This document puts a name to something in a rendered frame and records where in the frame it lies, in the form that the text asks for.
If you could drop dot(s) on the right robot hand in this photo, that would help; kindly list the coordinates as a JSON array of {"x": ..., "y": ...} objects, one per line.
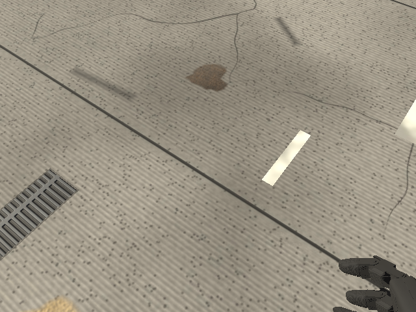
[{"x": 400, "y": 298}]

